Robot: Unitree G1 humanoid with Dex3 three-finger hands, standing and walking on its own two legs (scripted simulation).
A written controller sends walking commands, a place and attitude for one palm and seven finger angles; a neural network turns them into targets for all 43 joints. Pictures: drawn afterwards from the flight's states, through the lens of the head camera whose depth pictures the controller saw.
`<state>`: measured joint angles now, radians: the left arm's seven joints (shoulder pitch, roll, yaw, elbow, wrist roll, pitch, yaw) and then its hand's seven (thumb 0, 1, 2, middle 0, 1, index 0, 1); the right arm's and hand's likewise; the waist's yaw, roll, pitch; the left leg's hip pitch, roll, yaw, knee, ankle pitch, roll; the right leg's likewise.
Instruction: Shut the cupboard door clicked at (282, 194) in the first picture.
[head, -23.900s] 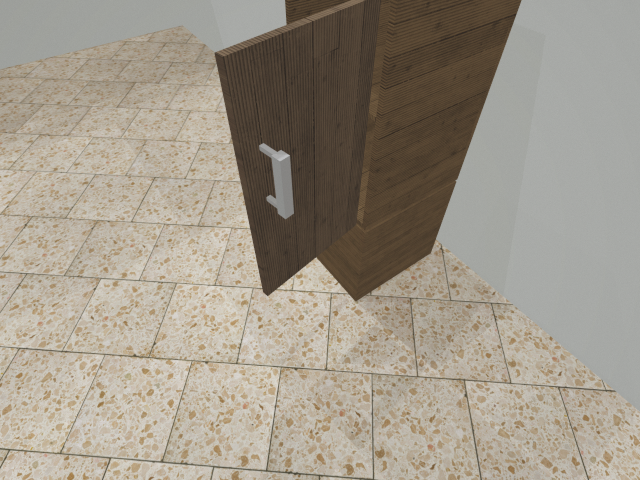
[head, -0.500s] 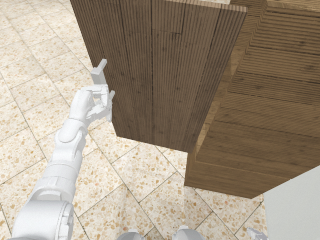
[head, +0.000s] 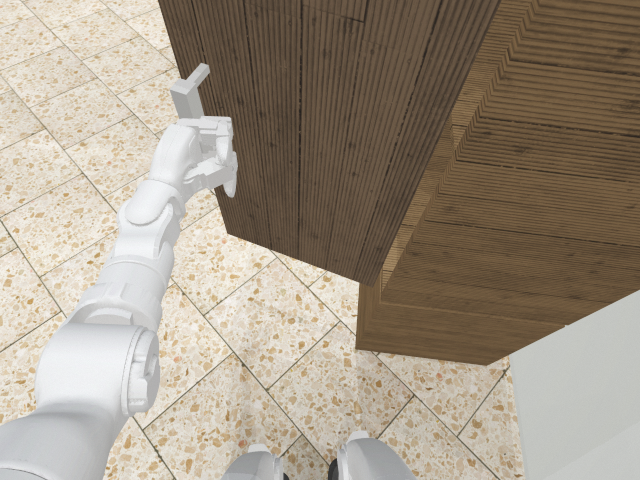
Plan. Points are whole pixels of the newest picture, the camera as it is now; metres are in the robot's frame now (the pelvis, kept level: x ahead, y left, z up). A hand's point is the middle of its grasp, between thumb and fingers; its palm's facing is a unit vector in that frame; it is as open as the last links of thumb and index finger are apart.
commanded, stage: push the door shut along its arc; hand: left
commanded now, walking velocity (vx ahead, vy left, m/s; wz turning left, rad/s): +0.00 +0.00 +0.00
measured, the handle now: (203, 120) +0.56 +0.11 +0.08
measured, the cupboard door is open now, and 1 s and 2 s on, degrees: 75 59 59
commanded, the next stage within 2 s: pull the fist back off the door in 0.74 s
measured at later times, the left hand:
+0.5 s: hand (274, 135) +0.53 +0.02 +0.08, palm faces -0.44 -0.90 -0.01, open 3.1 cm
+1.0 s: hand (282, 112) +0.57 +0.01 +0.08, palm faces -0.05 -0.99 +0.11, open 3.2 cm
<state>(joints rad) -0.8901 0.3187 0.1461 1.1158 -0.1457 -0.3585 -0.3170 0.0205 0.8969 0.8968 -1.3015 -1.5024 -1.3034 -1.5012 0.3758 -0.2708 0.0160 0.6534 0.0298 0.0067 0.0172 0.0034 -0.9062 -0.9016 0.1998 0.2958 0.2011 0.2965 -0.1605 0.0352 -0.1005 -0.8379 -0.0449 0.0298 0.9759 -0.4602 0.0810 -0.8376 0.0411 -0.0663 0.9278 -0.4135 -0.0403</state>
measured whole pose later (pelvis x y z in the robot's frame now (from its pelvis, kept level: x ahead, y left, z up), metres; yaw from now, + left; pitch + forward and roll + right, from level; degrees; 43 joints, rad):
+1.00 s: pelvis +0.00 -0.03 -0.02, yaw +0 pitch +27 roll -1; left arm -1.20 0.29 0.30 1.23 -0.09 -0.26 0.03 0.03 0.89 0.91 -1.30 -1.50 -1.29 -1.50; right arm 0.44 -0.27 0.00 0.64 -0.05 -0.03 0.07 0.00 -0.91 -0.90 0.20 0.30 0.20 0.30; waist -0.22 0.06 -0.13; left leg -1.05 -0.01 0.01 1.09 -0.50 0.04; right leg -1.05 0.07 -0.09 1.03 -0.45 -0.09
